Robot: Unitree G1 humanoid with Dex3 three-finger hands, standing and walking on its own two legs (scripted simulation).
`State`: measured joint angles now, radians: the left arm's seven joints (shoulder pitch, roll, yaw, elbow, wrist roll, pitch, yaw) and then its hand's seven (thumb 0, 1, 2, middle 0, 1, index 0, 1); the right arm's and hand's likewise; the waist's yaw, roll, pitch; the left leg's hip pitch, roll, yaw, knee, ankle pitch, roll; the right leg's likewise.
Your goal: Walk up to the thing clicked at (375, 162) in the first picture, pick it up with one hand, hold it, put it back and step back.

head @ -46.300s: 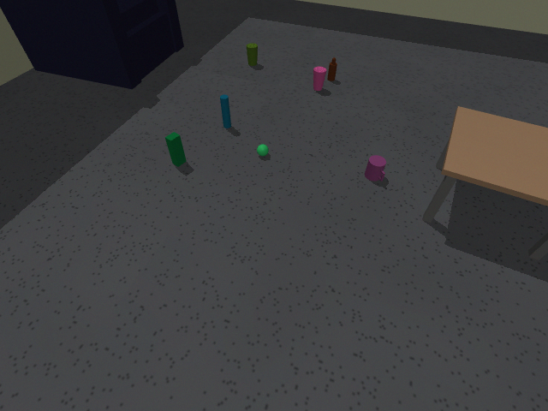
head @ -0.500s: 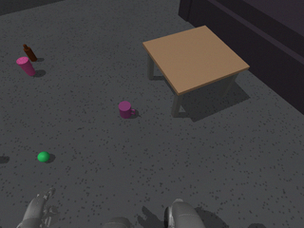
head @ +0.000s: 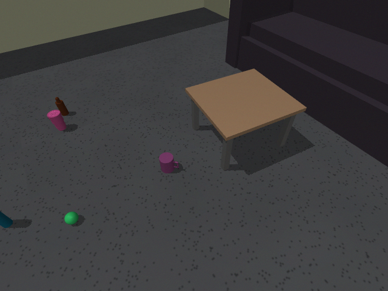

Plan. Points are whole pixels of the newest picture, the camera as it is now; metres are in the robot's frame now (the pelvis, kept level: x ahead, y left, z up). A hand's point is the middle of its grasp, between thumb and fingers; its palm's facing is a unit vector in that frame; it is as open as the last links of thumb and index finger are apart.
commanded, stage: step back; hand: left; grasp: from above
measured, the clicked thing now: (169, 163) +0.99 +0.21 -0.71
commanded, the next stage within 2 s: stand in 0.70 s
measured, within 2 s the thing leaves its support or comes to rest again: neither
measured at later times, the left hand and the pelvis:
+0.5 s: hand out of the picture +0.15 +0.26 -0.14, palm faces -0.01 -0.93 -0.38, open 7.4 cm; pelvis +0.04 +0.00 +0.00, yaw +0 degrees
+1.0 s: hand (94, 287) +0.16 +0.25 -0.14, palm faces +0.02 -0.94 -0.33, open 7.4 cm; pelvis +0.07 +0.00 +0.01, yaw +1 degrees
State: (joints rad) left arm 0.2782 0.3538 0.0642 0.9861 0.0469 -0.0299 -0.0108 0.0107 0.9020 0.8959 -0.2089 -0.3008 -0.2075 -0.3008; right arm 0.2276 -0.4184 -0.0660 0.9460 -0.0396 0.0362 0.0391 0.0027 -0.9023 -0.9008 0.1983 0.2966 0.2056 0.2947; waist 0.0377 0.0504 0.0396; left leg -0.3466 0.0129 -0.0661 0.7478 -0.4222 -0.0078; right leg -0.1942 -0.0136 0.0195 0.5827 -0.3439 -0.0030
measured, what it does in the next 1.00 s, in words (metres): steps on the spot: left foot, then right foot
